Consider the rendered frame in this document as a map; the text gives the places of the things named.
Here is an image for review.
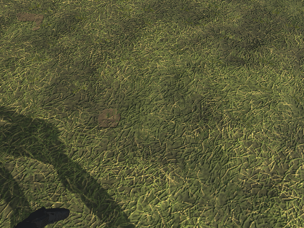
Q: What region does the left robot hand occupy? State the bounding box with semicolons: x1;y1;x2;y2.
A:
13;207;70;228

